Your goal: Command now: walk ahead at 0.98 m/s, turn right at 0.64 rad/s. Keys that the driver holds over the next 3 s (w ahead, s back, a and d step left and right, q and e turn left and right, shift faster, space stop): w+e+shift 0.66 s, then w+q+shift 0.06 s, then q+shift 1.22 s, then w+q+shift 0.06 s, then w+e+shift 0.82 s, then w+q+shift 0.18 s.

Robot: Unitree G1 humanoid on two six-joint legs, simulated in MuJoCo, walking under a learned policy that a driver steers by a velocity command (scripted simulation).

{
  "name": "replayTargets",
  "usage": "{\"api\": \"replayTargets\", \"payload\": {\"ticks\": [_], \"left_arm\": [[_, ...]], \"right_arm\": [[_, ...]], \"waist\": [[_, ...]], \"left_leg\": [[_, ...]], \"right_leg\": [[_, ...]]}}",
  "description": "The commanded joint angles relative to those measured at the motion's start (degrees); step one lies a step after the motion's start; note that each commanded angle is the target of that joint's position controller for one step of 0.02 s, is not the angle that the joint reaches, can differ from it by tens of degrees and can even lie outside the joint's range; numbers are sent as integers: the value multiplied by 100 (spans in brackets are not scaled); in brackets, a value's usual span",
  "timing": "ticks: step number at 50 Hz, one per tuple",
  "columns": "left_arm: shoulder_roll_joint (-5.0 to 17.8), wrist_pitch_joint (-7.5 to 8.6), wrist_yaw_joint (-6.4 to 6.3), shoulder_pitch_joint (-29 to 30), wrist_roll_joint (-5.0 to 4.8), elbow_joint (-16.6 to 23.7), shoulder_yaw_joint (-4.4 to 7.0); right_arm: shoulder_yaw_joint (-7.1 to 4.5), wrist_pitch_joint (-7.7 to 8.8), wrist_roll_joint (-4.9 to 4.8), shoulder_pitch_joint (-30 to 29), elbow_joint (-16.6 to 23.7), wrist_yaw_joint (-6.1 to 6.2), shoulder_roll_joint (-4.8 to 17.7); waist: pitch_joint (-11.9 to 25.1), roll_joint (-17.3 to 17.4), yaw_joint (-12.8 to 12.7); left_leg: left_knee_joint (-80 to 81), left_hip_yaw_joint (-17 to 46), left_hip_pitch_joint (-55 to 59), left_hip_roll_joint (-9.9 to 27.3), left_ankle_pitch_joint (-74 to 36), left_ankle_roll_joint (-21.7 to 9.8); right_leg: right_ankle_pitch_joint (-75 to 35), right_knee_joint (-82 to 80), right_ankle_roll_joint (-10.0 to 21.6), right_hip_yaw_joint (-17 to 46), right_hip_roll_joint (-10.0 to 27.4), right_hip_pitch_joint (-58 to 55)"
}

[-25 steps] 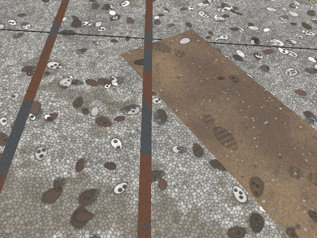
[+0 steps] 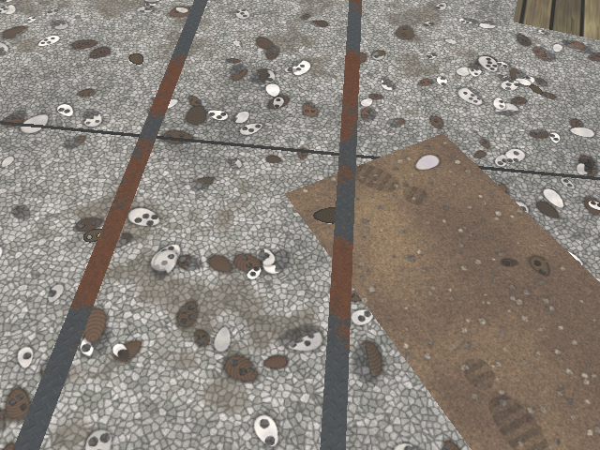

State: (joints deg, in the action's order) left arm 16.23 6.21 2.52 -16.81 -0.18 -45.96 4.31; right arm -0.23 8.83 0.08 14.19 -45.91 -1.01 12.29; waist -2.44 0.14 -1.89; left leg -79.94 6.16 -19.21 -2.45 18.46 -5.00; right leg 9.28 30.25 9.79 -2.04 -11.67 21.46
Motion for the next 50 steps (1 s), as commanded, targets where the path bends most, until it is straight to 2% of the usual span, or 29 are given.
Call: {"api": "replayTargets", "payload": {"ticks": [1, 3, 5, 7, 11, 13, 14, 15, 16, 17, 18, 19, 20, 21, 23, 27, 31, 33, 35, 36, 37, 38, 39, 40, 41, 42, 43, 46, 50], "left_arm": [[332, 135, -2, -28, -1, 436, 10], [217, 91, -60, -50, -141, 392, -48], [303, 90, -176, -177, -185, 425, -36], [412, 46, -240, -420, -229, 362, 13], [366, -23, -244, -920, -356, 212, 34], [404, -92, -262, -849, -296, 221, 70], [462, -132, -241, -621, -210, 322, 76], [161, -162, -210, -356, 19, 571, -37], [-575, -106, -159, -1536, -227, 753, -298], [-81, -149, -252, -1340, -502, 726, -292], [306, -197, -292, -544, -392, 791, -202], [366, -222, -284, -7, -220, 905, -170], [286, -225, -244, 355, -100, 1051, -155], [134, -271, -188, 380, -144, 1149, -148], [-75, -413, -130, 348, -295, 1291, -189], [31, -464, -68, 606, -154, 1486, -217], [197, -373, 101, 1579, -124, 1682, -204], [229, -304, 217, 1894, -185, 1800, -198], [289, -249, 239, 1977, -174, 1906, -156], [435, -257, 216, 1638, -173, 1899, -65], [791, -285, 153, 644, -155, 1678, 118], [1085, -313, 29, -642, -104, 1321, 286], [1538, -314, -109, -978, 11, 1027, 276], [1369, -217, -78, -1050, 274, 1289, 184], [1014, -179, -29, -917, 299, 1216, 139], [983, -110, -8, -555, 199, 1082, 109], [806, -42, -4, -62, 130, 1002, 64], [310, 88, 7, 556, 144, 934, -36], [456, 67, -236, 1061, 169, 777, 21]], "right_arm": [[-124, 216, 86, -162, 793, 15, 612], [-112, 121, 110, -264, 961, 109, 569], [-38, 129, 234, -1115, 1365, 168, 491], [21, 142, 245, -1722, 1642, 153, 225], [-238, 79, -137, -2017, 1918, 223, 667], [-448, 142, -219, -1622, 1900, 252, 1037], [-560, 170, -230, -683, 1761, 258, 1208], [-642, 114, -205, 911, 1551, 320, 1499], [-687, 87, 9, 1379, 1311, 219, 1935], [-649, 36, -14, 1253, 1285, 162, 1435], [-569, -44, -52, 958, 1300, 209, 954], [-525, -119, -15, 773, 1173, 216, 891], [-504, -151, 65, 614, 1065, 188, 850], [-464, -147, 127, 436, 954, 164, 749], [-423, -127, 8, 171, 753, 75, 523], [-488, -89, 6, -172, 519, 85, 852], [-522, -83, 24, 287, 293, 147, 1237], [-538, -143, 37, 477, 200, 156, 1501], [-536, -198, 8, 993, 33, 176, 1736], [-541, -255, -10, 1036, -23, 196, 1894], [-521, -328, -19, 925, -43, 208, 1956], [-466, -354, -87, 594, -14, 219, 1910], [-233, -300, 161, 1025, 208, 185, 1008], [-104, -100, -275, 1980, 48, 85, 934], [-304, -64, -465, 956, 132, 103, 1591], [-274, -101, -508, 563, 388, 139, 1363], [-239, -183, -364, 415, 322, 210, 1155], [-337, -607, -234, 983, 83, 217, 940], [-330, -762, -158, 560, 408, 212, 661]], "waist": [[162, 718, 481], [-186, 480, 631], [-505, 301, 381], [-437, 8, 54], [-57, -507, -190], [300, -593, 150], [949, -655, 706], [2102, -469, 1362], [3311, 2238, 713], [2782, 2348, 852], [1625, 1513, 1048], [932, 456, 982], [473, 81, 838], [219, 120, 584], [9, 435, 318], [-336, 303, 56], [-639, -152, 442], [-678, -41, 466], [-396, 333, 335], [-145, 602, -20], [335, 725, -621], [775, 544, -1390], [1422, -1182, -704], [3414, -1611, -511], [3009, -302, -877], [1788, -132, -480], [1064, 423, -142], [648, -61, 418], [305, -386, 575]], "left_leg": [[416, 462, -2095, 555, -246, 76], [1149, 175, -1907, 711, -184, 328], [2480, -264, -1333, 590, -1122, 548], [3861, -480, -193, 299, -2375, 627], [5171, -101, 424, 6, -2547, 793], [5496, -106, 753, -64, -1874, 611], [5333, -35, 1699, 201, -1697, 387], [4751, 749, 3581, 1198, -677, -30], [5565, 4155, 5620, 2941, 1107, -1167], [6113, 5086, 5247, 2947, 3165, -1096], [6223, 3981, 4419, 2536, 2703, -730], [6245, 2911, 3480, 2281, 1329, -524], [6352, 2210, 2667, 2035, 348, -450], [6512, 1672, 2050, 1857, -23, -389], [6743, 919, 1465, 1764, -457, -340], [7069, -446, 885, 1605, -1636, -261], [7245, -1410, 1294, 1420, -2127, 37], [7053, -1731, 1753, 1446, -3574, 212], [6560, -1687, 2062, 1692, -6556, 91], [5942, -1620, 2304, 1871, -7760, -51], [4784, -1519, 2198, 1902, -8289, -116], [3137, -1593, 1337, 1660, -7762, 18], [526, -1418, -603, 691, 0, 213], [-1172, 422, -1613, -133, 1790, 215], [-1061, 771, -1493, 97, 1160, 253], [-550, 464, -1683, 341, 907, 354], [-92, 256, -1659, 674, 657, 488], [607, 76, -777, 1011, 225, 675], [1641, -281, -1206, 1044, -732, 878]], "right_leg": [[1100, -2068, 1071, 3699, 1700, -1366], [655, -2094, 998, 3133, 1436, -395], [-156, -2188, 897, 2586, 1105, 596], [-393, -1999, 535, 2208, 771, 1246], [18, -1386, 206, 2887, 984, 18], [-1466, -292, -6, 2955, 1049, -869], [-2233, 845, -196, 2737, 961, -901], [-1666, 2730, -332, 2329, 871, -7], [2376, 4666, -564, 1740, 312, 1922], [1965, 5482, -538, 1406, 1054, 2940], [1455, 5596, -525, 1138, 1252, 3359], [1083, 5435, -545, 919, 1450, 3214], [880, 5180, -532, 866, 1625, 2976], [802, 5052, -519, 890, 1811, 2720], [890, 4886, -539, 854, 2085, 2644], [-319, 4192, -722, 765, 2189, 2698], [-1596, 2431, -553, 107, 1921, 2366], [-1510, 1680, -352, -326, 1642, 1996], [-850, 1440, -107, -622, 1058, 1082], [-281, 1351, 48, -623, 831, 632], [-73, 1035, 241, -498, 682, -486], [-1213, 48, 454, -141, 874, -2281], [-3165, 823, 470, 1632, 2287, -4366], [-2540, 85, 1609, 4514, 3794, -5582], [-2903, -500, 1257, 3836, 3534, -4524], [-3246, -597, 1062, 2868, 3391, -3444], [-3396, -730, 790, 2242, 3166, -2427], [-3553, -1333, 473, 896, 2801, -914], [-3734, -1701, 318, -347, 2563, -559]]}}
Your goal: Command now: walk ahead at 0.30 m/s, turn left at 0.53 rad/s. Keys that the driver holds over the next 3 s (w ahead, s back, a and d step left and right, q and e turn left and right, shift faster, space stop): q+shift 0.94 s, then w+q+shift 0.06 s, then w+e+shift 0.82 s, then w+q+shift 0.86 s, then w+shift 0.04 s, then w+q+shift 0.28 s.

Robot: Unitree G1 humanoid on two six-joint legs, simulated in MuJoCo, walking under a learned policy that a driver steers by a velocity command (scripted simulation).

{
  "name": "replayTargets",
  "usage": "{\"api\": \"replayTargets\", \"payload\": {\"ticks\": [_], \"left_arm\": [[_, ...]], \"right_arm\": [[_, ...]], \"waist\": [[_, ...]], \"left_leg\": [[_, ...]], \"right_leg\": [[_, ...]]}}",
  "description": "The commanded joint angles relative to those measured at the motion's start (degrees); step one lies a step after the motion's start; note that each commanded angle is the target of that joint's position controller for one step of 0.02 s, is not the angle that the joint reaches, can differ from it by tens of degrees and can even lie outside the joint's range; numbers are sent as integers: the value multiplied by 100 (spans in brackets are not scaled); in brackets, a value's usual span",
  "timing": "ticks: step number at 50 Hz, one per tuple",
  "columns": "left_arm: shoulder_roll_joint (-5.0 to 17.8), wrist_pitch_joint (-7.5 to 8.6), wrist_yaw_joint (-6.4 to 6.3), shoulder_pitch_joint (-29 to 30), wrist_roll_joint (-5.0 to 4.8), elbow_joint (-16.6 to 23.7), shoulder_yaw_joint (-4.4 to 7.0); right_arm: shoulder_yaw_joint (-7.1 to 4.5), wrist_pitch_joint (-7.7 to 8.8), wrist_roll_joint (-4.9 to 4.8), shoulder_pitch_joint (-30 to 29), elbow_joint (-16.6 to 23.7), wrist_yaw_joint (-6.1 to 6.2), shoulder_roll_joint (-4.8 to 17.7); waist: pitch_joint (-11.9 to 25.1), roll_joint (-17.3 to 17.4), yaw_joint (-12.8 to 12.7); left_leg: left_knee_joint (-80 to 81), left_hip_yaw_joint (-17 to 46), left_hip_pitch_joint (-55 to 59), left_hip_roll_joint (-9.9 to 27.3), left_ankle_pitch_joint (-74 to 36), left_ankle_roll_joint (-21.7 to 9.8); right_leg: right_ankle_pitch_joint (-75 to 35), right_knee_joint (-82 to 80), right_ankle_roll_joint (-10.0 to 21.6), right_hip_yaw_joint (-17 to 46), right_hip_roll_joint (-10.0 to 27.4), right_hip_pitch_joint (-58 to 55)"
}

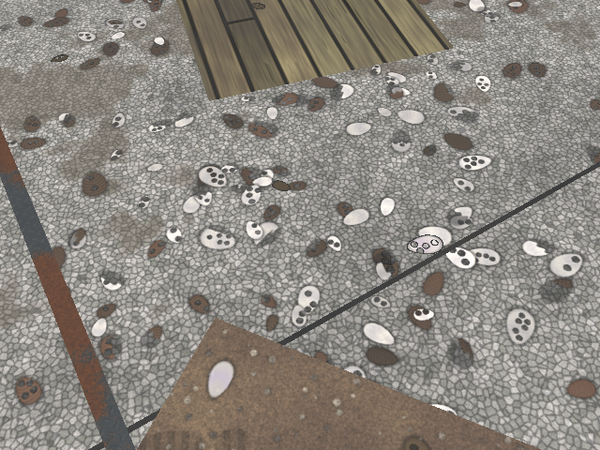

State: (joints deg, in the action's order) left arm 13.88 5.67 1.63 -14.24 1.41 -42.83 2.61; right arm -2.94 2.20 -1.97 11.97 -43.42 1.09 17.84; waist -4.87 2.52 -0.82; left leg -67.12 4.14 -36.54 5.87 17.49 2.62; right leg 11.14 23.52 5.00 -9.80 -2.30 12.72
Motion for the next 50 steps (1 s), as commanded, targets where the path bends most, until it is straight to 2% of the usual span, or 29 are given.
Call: {"api": "replayTargets", "payload": {"ticks": [1, 2, 4, 7, 10, 11, 12, 13, 14, 15, 16, 17, 19, 21, 25, 28, 32, 35, 36, 37, 38, 39, 40, 41, 42, 43, 45, 47, 50], "left_arm": [[701, 63, -225, 896, 6, 459, 193], [716, -1, -292, 952, -10, 461, 193], [820, -119, -378, 849, -75, 401, 215], [995, -297, -391, 803, -210, 329, 280], [1077, -430, -423, 1049, -363, 376, 338], [1001, -471, -408, 1113, -402, 380, 323], [906, -454, -366, 953, -327, 451, 289], [393, -444, -279, 505, -2, 637, 160], [729, -395, -196, 323, -54, 615, 150], [936, -357, -160, 666, -192, 653, 201], [903, -355, -193, 966, -152, 671, 204], [874, -388, -251, 1154, -78, 645, 213], [854, -469, -265, 1260, -67, 630, 240], [641, -484, -265, 1244, -93, 525, 202], [613, -527, -310, 1327, -157, 439, 208], [675, -496, -304, 1415, -167, 406, 248], [784, -351, -241, 1432, -185, 395, 299], [964, -269, -176, 1071, -205, 295, 393], [1021, -260, -174, 846, -199, 221, 438], [1243, -295, -192, 801, -155, 232, 496], [1593, -386, -235, 908, -40, 349, 523], [1449, -367, -239, 953, 133, 392, 513], [1145, -364, -291, 1259, 78, 551, 431], [946, -405, -360, 1434, -5, 625, 374], [924, -452, -433, 1448, -70, 673, 339], [926, -487, -480, 1406, -85, 677, 306], [997, -540, -516, 1140, -22, 645, 293], [1087, -586, -509, 825, 14, 591, 313], [1411, -519, -429, 251, -108, 491, 436]], "right_arm": [[-50, -91, 72, 696, 192, -37, 79], [-40, -79, 100, 589, 214, -93, 54], [-42, -75, 144, 278, 332, -223, 44], [-135, -149, 138, 70, 577, -426, 250], [-320, -190, 123, 598, 625, -470, 577], [-437, -155, 126, 1236, 485, -405, 744], [-618, -116, 154, 1540, 501, -268, 1261], [-650, -92, 286, 1158, 678, -210, 1688], [-590, 15, 417, 983, 1007, -307, 1576], [-559, 68, 312, 656, 1151, -348, 1359], [-501, 46, 122, 405, 1182, -315, 1092], [-434, -19, 3, 150, 1252, -245, 865], [-408, -139, 88, -99, 1429, -83, 753], [-462, -221, 143, 7, 1474, 32, 855], [-517, -367, 106, 72, 1549, 187, 963], [-512, -456, 125, -26, 1631, 195, 944], [-514, -521, 138, -142, 1738, 134, 963], [-510, -549, 86, -348, 1839, 89, 987], [-485, -555, 39, -454, 1865, 77, 952], [-405, -565, 33, -145, 1818, 53, 688], [-340, -549, 19, -3, 1878, 41, 489], [-483, -458, 82, 10, 1952, -18, 990], [-564, -443, 95, 59, 1803, -54, 1292], [-579, -478, 81, 131, 1640, -55, 1274], [-538, -528, 107, 232, 1547, -38, 1115], [-483, -554, 94, 282, 1550, -62, 973], [-393, -546, 14, 24, 1682, -73, 802], [-338, -531, 0, -275, 1804, -60, 705], [-302, -469, 4, -394, 1883, -118, 712]], "waist": [[571, -656, 450], [615, -647, 386], [712, -622, 175], [692, -692, 91], [795, -780, 411], [1017, -505, 742], [970, 491, 845], [1209, 1812, 66], [2442, 1241, 196], [2203, 547, 239], [1639, -71, 147], [1261, -333, 38], [1154, -81, -90], [1251, 32, -41], [1307, 313, 83], [1152, 582, 183], [1103, 794, 287], [1102, 847, 147], [1094, 724, 8], [1318, 41, 156], [1207, -1340, 334], [1014, -1769, 372], [852, -1391, 398], [711, -1072, 372], [683, -879, 341], [583, -811, 276], [524, -847, 84], [617, -970, -161], [945, -1213, -440]], "left_leg": [[817, -210, 565, 192, -1097, 104], [1288, -360, 673, 135, -1566, 75], [2060, -564, 707, 24, -2196, -8], [2582, -750, 591, -28, -1839, -245], [2857, -1133, 1172, -459, -976, -642], [3367, -1170, 1982, -738, -1310, -896], [3858, -167, 2830, -408, -4099, -1236], [3796, 2273, 3932, 619, -6007, -2223], [4568, 3879, 4386, 1243, -4159, -2771], [4825, 3605, 4220, 1180, -2759, -2549], [4902, 3167, 3678, 897, -1764, -2180], [4973, 2769, 3057, 652, -1297, -1899], [5015, 2313, 2463, 221, -1326, -1585], [4911, 2129, 2519, 32, -1726, -1479], [4830, 2344, 2558, -74, -1092, -1340], [4828, 2530, 2385, -213, -466, -1246], [4624, 2942, 2472, -264, -648, -1238], [4382, 3257, 2374, -409, -823, -1113], [4156, 3176, 2155, -600, -546, -973], [3410, 2718, 1668, -997, 964, -736], [2175, 1401, 607, -1762, 1883, -457], [914, 1038, 153, -1449, 1685, -200], [381, 850, 87, -1091, 1236, -64], [104, 712, 66, -962, 811, 6], [-344, 568, -55, -904, 513, 73], [-682, 392, -182, -815, 396, 139], [-531, -19, -405, -547, 178, 231], [-144, -182, -608, -283, 130, 368], [213, -333, -891, 14, 202, 341]], "right_leg": [[-3692, -978, 717, 130, 1467, 235], [-3490, -897, 652, -118, 1343, 135], [-3317, -700, 596, -286, 1406, -313], [-3214, -270, 481, -272, 1767, -919], [-4150, 896, 175, -338, 1851, -992], [-4057, 1959, -42, -448, 1629, -741], [-2060, 3423, -463, -396, 1085, 232], [2770, 5328, -880, 48, -251, 2164], [2843, 6035, -816, 1593, -419, 2494], [2362, 5924, -640, 1853, -209, 2712], [1871, 5465, -567, 1840, -26, 2813], [1543, 4920, -538, 1859, 138, 2706], [1164, 4090, -559, 1824, 105, 2157], [979, 3400, -690, 1750, -83, 2009], [644, 2671, -879, 1890, -222, 1987], [454, 2243, -900, 1924, -260, 1808], [533, 1502, -805, 1975, -292, 1406], [321, 461, -679, 1926, -242, 644], [-218, -208, -613, 1843, -96, 141], [-395, -518, -311, 2378, 736, -628], [-760, -726, 388, 3636, 1841, -995], [-782, -904, 904, 4320, 2410, -486], [-544, -833, 860, 3769, 2231, -343], [-180, -749, 610, 3087, 1801, -243], [-156, -689, 476, 2713, 1575, -297], [-487, -694, 518, 2413, 1540, -267], [-884, -766, 604, 1889, 1458, -473], [-1108, -779, 737, 1693, 1600, -952], [1148, -1275, 708, 1964, 2018, -1601]]}}
Over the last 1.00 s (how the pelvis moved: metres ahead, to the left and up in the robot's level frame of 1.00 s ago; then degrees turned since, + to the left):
0.74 -0.20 0.02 -35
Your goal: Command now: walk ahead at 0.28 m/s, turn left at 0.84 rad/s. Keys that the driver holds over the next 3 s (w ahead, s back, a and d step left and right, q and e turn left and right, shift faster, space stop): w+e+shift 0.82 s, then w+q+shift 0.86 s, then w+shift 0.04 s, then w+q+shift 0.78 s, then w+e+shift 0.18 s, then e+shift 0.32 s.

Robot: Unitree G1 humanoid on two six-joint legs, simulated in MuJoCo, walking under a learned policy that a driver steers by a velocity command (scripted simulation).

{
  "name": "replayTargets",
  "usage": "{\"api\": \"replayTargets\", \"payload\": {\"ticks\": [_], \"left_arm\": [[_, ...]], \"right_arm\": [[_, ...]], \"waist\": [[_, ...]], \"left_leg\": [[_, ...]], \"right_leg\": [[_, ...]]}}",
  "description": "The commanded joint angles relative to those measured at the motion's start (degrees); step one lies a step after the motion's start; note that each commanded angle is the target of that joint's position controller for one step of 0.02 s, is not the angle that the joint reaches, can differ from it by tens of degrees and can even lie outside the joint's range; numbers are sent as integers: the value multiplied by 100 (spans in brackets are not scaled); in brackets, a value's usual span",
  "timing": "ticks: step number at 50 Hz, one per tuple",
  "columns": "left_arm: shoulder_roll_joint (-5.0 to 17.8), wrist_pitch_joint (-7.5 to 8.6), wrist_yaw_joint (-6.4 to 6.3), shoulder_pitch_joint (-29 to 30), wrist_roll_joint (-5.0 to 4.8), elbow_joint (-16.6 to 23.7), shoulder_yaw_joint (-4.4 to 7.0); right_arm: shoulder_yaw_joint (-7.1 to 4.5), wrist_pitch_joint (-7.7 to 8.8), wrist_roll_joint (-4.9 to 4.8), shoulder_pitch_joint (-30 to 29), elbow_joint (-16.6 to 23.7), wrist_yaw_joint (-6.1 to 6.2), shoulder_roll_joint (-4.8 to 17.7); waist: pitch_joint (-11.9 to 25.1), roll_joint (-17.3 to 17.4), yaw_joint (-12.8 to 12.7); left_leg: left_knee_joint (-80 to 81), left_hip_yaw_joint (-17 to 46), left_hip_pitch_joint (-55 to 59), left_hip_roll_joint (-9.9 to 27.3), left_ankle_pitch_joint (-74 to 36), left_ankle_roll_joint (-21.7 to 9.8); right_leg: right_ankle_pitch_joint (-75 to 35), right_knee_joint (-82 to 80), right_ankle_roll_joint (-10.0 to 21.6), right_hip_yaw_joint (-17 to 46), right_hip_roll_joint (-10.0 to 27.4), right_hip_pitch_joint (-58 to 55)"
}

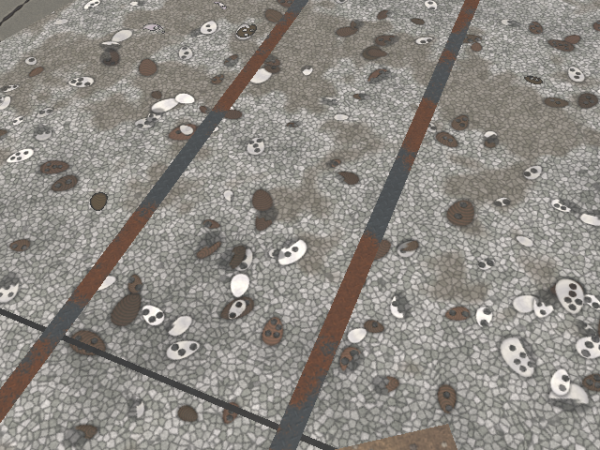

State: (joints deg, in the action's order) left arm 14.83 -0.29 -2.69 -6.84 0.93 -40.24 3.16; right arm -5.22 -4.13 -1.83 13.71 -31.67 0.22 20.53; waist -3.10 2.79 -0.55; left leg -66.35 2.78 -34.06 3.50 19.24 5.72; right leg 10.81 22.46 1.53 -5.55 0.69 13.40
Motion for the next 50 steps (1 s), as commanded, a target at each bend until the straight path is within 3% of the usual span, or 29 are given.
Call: {"api": "replayTargets", "payload": {"ticks": [1, 5, 8, 10, 11, 12, 13, 14, 15, 17, 18, 23, 26, 28, 30, 31, 32, 33, 34, 35, 36, 37, 38, 40, 42, 43, 45, 47, 50], "left_arm": [[1351, 128, 40, -611, -94, 212, 390], [1270, 310, 230, -489, -189, 113, 323], [1302, 332, 368, -540, -330, -21, 282], [1125, 292, 433, -446, -399, -15, 192], [749, 341, 472, -252, -332, 85, 61], [136, 439, 541, 74, -192, 331, -123], [257, 592, 541, -166, -426, 534, -71], [618, 618, 518, 115, -520, 594, -3], [715, 601, 513, 112, -490, 602, 38], [722, 488, 522, -251, -347, 383, 70], [689, 429, 543, -408, -346, 276, 81], [448, 308, 548, 20, -348, 363, 8], [278, 367, 722, 595, -352, 568, -78], [284, 413, 816, 821, -390, 739, -75], [589, 368, 810, 359, -483, 771, 56], [877, 292, 783, -459, -501, 630, 190], [1368, 183, 718, -1713, -463, 339, 414], [1646, 82, 585, -2859, -399, -14, 590], [1717, 47, 514, -2692, -314, -225, 503], [1644, 232, 524, -2088, -121, 237, 391], [1227, 328, 512, -2218, -165, 307, 366], [1079, 445, 534, -2028, -143, 286, 314], [1011, 514, 562, -1538, -150, 394, 290], [925, 542, 480, -953, -89, 554, 251], [709, 537, 372, -865, -188, 470, 165], [640, 546, 302, -927, -196, 390, 123], [566, 556, 216, -1194, -203, 160, 74], [677, 612, 241, -1643, -237, -40, 76], [788, 636, 312, -2045, -204, -345, 60]], "right_arm": [[-33, 207, 24, -629, 715, -47, 378], [147, 445, 81, -370, 449, -79, -16], [143, 654, 50, -214, 259, -128, 33], [88, 734, -14, 519, -109, -133, 67], [-10, 745, -1, 1266, -334, -86, 244], [-86, 776, 167, 2087, -385, -28, 668], [-190, 835, 252, 1828, -197, -20, 1065], [-118, 940, 209, 1671, -188, -57, 721], [-13, 1012, 186, 1372, -225, -87, 438], [112, 1043, 199, 797, -242, -122, 74], [125, 1073, 230, 740, -287, -99, 0], [133, 1153, 328, 761, -683, 24, -59], [120, 1105, 272, 1037, -958, 103, 92], [62, 1032, 278, 1086, -1049, 185, 453], [-27, 880, 273, 1014, -1068, 299, 856], [-78, 812, 263, 746, -988, 318, 1021], [-113, 808, 236, 408, -853, 270, 1112], [-78, 905, 153, 76, -746, 193, 949], [282, 1128, 366, 175, -607, 65, -344], [458, 1415, 77, 785, -129, -16, -606], [343, 1584, -18, -119, 36, -22, 127], [295, 1612, -127, -317, 156, -18, 222], [314, 1563, 15, -207, 6, 22, 129], [257, 1366, 154, 137, -118, 33, 183], [248, 1210, 252, 73, -126, 55, 206], [309, 1180, 353, -250, -14, 53, 87], [438, 1192, 405, -925, 138, 17, -254], [513, 1228, 273, -1523, 216, -28, -426], [422, 1268, 19, -2208, 385, -123, -208]], "waist": [[771, -1157, -515], [445, -952, -210], [109, -1121, -7], [61, -801, 461], [385, -528, 853], [862, 873, 1173], [751, 1165, 939], [428, 636, 997], [64, 674, 796], [-186, 628, 385], [-198, 557, 277], [-699, 154, 195], [-857, -20, 343], [-659, 197, 228], [-108, 773, -252], [334, 1011, -760], [939, 979, -1368], [1225, 409, -1853], [711, -1615, -1091], [1924, -2078, -323], [1506, -936, -785], [724, -162, -389], [329, 508, 4], [-61, 153, 458], [-274, -3, 523], [-403, -123, 375], [-421, -430, -30], [-334, -531, -506], [-466, -625, -905]], "left_leg": [[327, -172, -1023, 249, 102, -37], [1886, -354, 478, 24, 248, -427], [3222, -586, 1531, -207, 412, -626], [4425, -763, 3054, -340, -464, -812], [4363, -350, 4436, -1, -456, -873], [4530, 1385, 5465, 1338, 112, -1027], [4953, 2866, 5230, 2257, 1448, -1738], [5264, 2852, 4987, 2182, 2248, -1786], [5352, 2346, 4776, 1975, 1870, -1632], [5498, 1165, 3982, 1514, 602, -1355], [5624, 681, 3719, 1361, 61, -1248], [6073, -1034, 3066, 895, -1680, -943], [6118, -1583, 3249, 861, -2712, -648], [5686, -1821, 3477, 924, -5461, -502], [4660, -1848, 4056, 1116, -8255, -527], [3689, -1802, 4060, 1234, -9154, -611], [2325, -1650, 3577, 1221, -9208, -737], [343, -1553, 2231, 746, -6815, -707], [-2239, -1063, 49, -393, 1150, -621], [-3248, 316, -1472, -801, 1527, -710], [-2770, 702, -1659, -524, 789, -932], [-2090, 657, -1618, -336, 276, -1006], [-1594, 695, -1153, -84, -30, -927], [-983, 735, -566, 134, -248, -638], [-85, 394, -266, 341, -481, -407], [446, 70, -141, 351, -1004, -309], [1600, -265, 325, 285, -2469, -260], [2646, -504, 837, 96, -3510, -353], [3724, -556, 118, -62, -3444, -632]], "right_leg": [[1763, -1269, 1048, 1673, 1744, -1571], [1919, -1608, 1000, 1337, 1567, -465], [1709, -1321, 1066, 1300, 1445, 113], [1789, -603, 928, 1278, 1278, 1070], [1643, 372, 651, 1060, 933, 2071], [2167, 3086, 274, 635, 269, 3328], [1792, 4131, 207, 1122, 19, 4678], [1266, 4777, 216, 1476, 324, 5153], [722, 4955, 196, 1507, 378, 5419], [6, 4958, 14, 1455, 633, 4908], [-312, 5054, -54, 1408, 633, 4613], [-1420, 4284, -82, 879, 391, 4095], [-1683, 3041, 224, 189, 272, 3546], [-1410, 2432, 518, -356, -71, 2704], [-777, 2416, 743, -660, -476, 1923], [-393, 2509, 891, -623, -581, 1075], [-221, 2381, 1106, -384, -632, -491], [-595, 1525, 1290, 294, -458, -2443], [-527, 1863, 1448, 1536, 62, -3149], [2063, 394, 2679, 4992, 1134, -3885], [2841, -791, 2366, 5572, 1246, -3350], [2818, -1082, 2145, 5349, 1217, -2417], [2324, -1064, 2005, 4925, 1030, -1383], [1654, -1197, 1962, 4094, 492, -102], [936, -1261, 1785, 3107, 214, 670], [242, -1297, 1678, 2527, 29, 1011], [-584, -1136, 1379, 1751, -286, 1319], [-324, -1391, 1235, 1634, -123, 1184], [-905, -1447, 1097, 1618, 373, -504]]}}
Over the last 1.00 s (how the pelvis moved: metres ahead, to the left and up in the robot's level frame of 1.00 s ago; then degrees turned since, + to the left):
0.26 0.01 0.00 55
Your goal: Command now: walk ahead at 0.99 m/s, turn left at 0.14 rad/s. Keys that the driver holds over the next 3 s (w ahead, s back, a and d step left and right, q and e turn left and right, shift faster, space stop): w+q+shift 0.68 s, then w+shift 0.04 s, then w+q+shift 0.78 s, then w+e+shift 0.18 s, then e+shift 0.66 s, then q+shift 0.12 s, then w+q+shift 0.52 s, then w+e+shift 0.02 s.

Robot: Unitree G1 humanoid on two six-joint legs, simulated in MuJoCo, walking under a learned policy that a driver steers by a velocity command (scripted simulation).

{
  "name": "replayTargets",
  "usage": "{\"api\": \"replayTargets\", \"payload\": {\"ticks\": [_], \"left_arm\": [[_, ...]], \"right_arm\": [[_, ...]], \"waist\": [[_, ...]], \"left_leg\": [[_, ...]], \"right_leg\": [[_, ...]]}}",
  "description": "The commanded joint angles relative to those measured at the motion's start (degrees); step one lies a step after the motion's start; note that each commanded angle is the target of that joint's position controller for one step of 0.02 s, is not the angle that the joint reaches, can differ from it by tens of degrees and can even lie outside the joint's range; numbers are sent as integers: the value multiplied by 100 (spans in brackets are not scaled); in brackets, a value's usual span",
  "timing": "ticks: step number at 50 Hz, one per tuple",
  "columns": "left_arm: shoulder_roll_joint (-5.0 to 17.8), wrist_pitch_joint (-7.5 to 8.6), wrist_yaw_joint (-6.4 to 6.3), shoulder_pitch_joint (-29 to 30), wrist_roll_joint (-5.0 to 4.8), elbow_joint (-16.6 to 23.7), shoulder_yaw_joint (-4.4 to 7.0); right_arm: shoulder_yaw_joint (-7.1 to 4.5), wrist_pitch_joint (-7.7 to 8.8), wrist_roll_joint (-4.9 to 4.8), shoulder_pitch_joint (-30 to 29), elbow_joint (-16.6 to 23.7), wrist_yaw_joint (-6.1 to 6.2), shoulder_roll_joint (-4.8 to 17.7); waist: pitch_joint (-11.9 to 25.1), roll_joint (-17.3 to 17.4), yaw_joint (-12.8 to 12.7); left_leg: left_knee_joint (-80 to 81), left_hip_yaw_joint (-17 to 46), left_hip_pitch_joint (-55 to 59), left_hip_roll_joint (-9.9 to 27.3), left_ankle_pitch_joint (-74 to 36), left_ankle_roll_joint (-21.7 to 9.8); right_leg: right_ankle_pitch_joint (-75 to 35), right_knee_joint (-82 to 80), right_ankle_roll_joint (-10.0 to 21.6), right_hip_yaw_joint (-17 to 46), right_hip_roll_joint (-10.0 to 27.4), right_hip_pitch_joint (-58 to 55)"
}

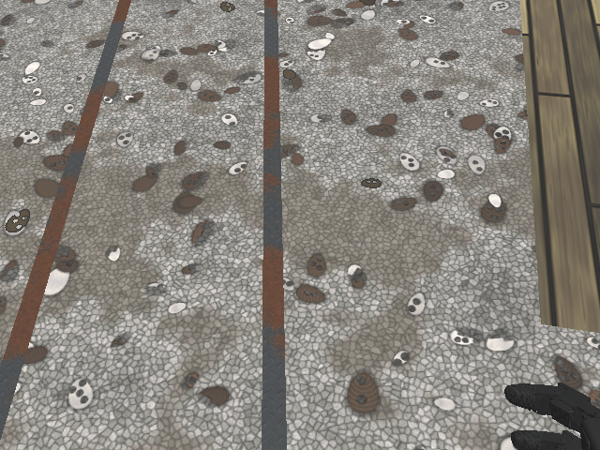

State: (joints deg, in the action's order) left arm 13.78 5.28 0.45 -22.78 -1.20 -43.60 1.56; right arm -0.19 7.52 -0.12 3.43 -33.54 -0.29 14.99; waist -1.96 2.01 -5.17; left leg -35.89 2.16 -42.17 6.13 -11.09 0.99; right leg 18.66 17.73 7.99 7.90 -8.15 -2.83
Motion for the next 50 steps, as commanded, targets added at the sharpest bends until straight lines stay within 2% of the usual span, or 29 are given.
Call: {"api": "replayTargets", "payload": {"ticks": [1, 4, 5, 6, 7, 8, 9, 10, 11, 12, 13, 16, 20, 22, 25, 27, 28, 29, 30, 31, 32, 33, 34, 35, 37, 41, 45, 48, 50], "left_arm": [[889, 45, -17, -466, 69, -105, 191], [1146, -73, -104, -326, 298, -206, 234], [1250, -134, -132, -147, 453, -159, 258], [1390, -182, -140, 454, 508, 1, 292], [1320, -153, -185, 939, 559, 258, 261], [307, 0, -58, -106, 216, 345, 11], [900, 250, 45, 216, 3, 501, -1], [1060, 377, 86, 961, -157, 715, 31], [924, 462, 85, 1389, -15, 888, -38], [813, 483, 61, 1565, 150, 893, -23], [725, 455, 68, 1395, 202, 894, -25], [740, 335, 6, 1369, 270, 946, -4], [346, 375, 25, 2735, 302, 1501, -129], [506, 393, 10, 2854, 193, 1586, -15], [852, 417, -52, 3034, -12, 1701, 170], [1209, 469, -100, 2149, -69, 1593, 395], [1309, 415, -154, 755, -114, 1377, 470], [1646, 304, -207, -608, -114, 1139, 524], [1963, 293, -37, -471, 72, 908, 549], [1153, 220, -47, -117, 103, 1143, 457], [866, 155, -92, 132, 99, 1072, 385], [871, 115, -84, 272, 181, 946, 369], [819, 110, -79, 424, 246, 814, 355], [705, 137, -67, 513, 282, 678, 312], [430, 161, 9, 648, 140, 455, 246], [863, 212, -22, 1042, 96, 341, 354], [1244, 219, -69, 542, 113, 104, 403], [1691, 90, -115, 230, 156, 11, 462], [1940, -58, -174, 438, 164, 111, 517]], "right_arm": [[-118, 107, -201, -1195, 576, -141, 392], [-325, 122, -267, -540, 522, -287, 797], [-441, 54, -330, 282, 335, -274, 1014], [-531, -48, -347, 1732, -27, -221, 1207], [-562, -189, -271, 3183, -394, -144, 1398], [-588, -100, -163, 3077, -569, -216, 1555], [-548, -134, -55, 2899, -447, -167, 1009], [-504, -145, 73, 2615, -342, -121, 863], [-507, -128, 80, 2329, -350, -180, 854], [-472, -88, 46, 2026, -324, -205, 777], [-457, -97, 47, 1798, -284, -192, 765], [-421, -133, -172, 1754, -381, -134, 636], [-496, -192, -208, 1945, -585, 29, 837], [-535, -201, -265, 2206, -742, 42, 904], [-540, -244, -313, 2341, -894, 82, 782], [-602, -339, -223, 2181, -882, 81, 938], [-559, -395, -38, 1844, -700, 50, 895], [-337, -387, 216, 1992, -513, 34, 195], [-145, -315, -377, 3056, -253, 12, -90], [-210, -385, -487, 2566, -485, 109, 475], [-282, -406, -336, 1763, -357, 96, 783], [-291, -430, -188, 1296, -270, 75, 734], [-309, -429, -93, 1006, -131, 32, 644], [-293, -465, -151, 984, -53, -20, 482], [-220, -569, -292, 1004, 58, -63, 195], [-151, -576, -171, 617, 288, -164, 283], [-151, -472, -140, -340, 490, -340, 376], [-316, -438, -200, -393, 583, -416, 744], [-588, -520, -269, 1058, 304, -393, 1220]], "waist": [[-548, -531, -373], [158, -950, 209], [707, -1163, 708], [1264, -1104, 1513], [1877, -321, 2119], [2341, 2479, 1147], [2415, 1402, 1402], [1537, 677, 1363], [803, -532, 1071], [417, -865, 804], [173, -647, 522], [-215, -366, 316], [-576, -22, 829], [-341, 155, 959], [-238, 320, 937], [460, 443, 315], [1455, 554, -415], [2486, -542, -607], [3335, -3586, 169], [2339, -2348, -166], [1361, -1436, -300], [748, -335, -194], [335, -166, -27], [129, -342, 167], [-27, -572, 421], [-487, -410, 650], [-716, -18, 275], [-307, -613, 513], [520, -1091, 1421]], "left_leg": [[820, -548, 549, -424, -223, -297], [611, -802, 976, -943, 813, -711], [299, -864, 1687, -1096, 1146, -825], [276, -762, 3084, -1006, 984, -967], [-97, 151, 5196, -466, 1482, -1154], [812, 3818, 7443, 934, 3595, -2594], [1884, 5038, 7524, 933, 5178, -2370], [1948, 4398, 6769, 857, 4703, -2097], [2182, 3939, 5595, 589, 3913, -1945], [2253, 3420, 4802, 307, 3257, -1919], [2373, 3088, 4221, 51, 2819, -1979], [2520, 2508, 3261, -259, 2060, -1970], [2668, 1870, 1605, -759, 1735, -1521], [2608, 2113, 1589, -688, 2047, -1302], [1957, 2433, 2769, -547, 1654, -1098], [547, 2316, 3339, -613, -297, -835], [-938, 2136, 2870, -643, -495, -663], [-2972, 1609, 1744, -1044, 2489, -604], [-4728, 1137, -81, -1163, 4349, -429], [-5033, 942, -694, -589, 3747, -409], [-4939, 640, -868, -473, 3322, -408], [-4770, 502, -648, -255, 3120, -394], [-4440, 503, -472, -45, 2933, -417], [-4280, 526, -202, 118, 2931, -444], [-4080, 497, -243, 289, 3104, -481], [-3116, 371, -432, 421, 1894, -327], [-1382, -392, 186, 66, 541, -522], [-873, -1138, 1087, -715, 1063, -832], [-982, -1253, 2731, -1099, 1810, -1114]], "right_leg": [[-2466, -860, 341, 96, 1393, 397], [-6555, 331, -30, -304, 1736, -878], [-7846, 1228, -82, -366, 1787, -1034], [-8473, 2702, -172, -597, 1761, -505], [-6532, 4973, -252, -735, 1432, 1122], [429, 7474, -985, -230, 111, 4197], [336, 7289, -666, 317, 348, 4880], [165, 6964, -565, 406, 654, 5082], [13, 6305, -416, 233, 766, 4804], [-76, 5685, -388, 199, 903, 4528], [-131, 5382, -449, 207, 975, 4271], [-202, 4323, -787, -28, 1138, 4103], [-2290, 1953, -1050, -524, 745, 2749], [-3059, 1447, -1086, -388, 588, 1923], [-2605, 810, -1052, -119, 611, 1920], [-1974, 806, -845, -258, 578, 989], [-1442, 1412, -597, -5, 1105, -556], [-424, 1805, -396, 1214, 2188, -2383], [2085, 379, 716, 4942, 3657, -3443], [3345, -53, 462, 4625, 3156, -2775], [2305, -45, 185, 3356, 2879, -1918], [863, -67, 93, 2509, 2689, -1001], [10, -141, 116, 1886, 2509, -295], [-350, -276, 115, 1451, 2351, 244], [-679, -495, 131, 812, 2269, 642], [-1727, -1003, 57, -489, 2216, 1207], [-2552, -1263, -287, -1568, 1976, 870], [-6578, -308, -495, -1965, 2020, -3], [-8589, 1762, -481, -1969, 2216, 63]]}}
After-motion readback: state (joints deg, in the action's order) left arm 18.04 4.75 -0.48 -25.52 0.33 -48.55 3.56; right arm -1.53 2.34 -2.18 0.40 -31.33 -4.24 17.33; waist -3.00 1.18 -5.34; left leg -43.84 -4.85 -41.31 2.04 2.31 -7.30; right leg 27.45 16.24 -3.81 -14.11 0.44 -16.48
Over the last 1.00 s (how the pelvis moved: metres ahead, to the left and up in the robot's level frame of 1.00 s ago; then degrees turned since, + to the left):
0.57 -0.06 -0.01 -30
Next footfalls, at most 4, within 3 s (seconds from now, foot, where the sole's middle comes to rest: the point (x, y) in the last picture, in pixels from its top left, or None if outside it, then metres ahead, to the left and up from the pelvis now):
0.12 left None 0.35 0.12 -0.77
0.56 right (340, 314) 0.81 0.04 -0.77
1.02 left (176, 250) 0.98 0.50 -0.77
1.46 right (121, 155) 1.35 0.77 -0.77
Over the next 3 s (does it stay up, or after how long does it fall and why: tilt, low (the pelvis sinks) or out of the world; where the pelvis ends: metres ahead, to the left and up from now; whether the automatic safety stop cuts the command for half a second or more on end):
stays up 1.32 1.29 0.01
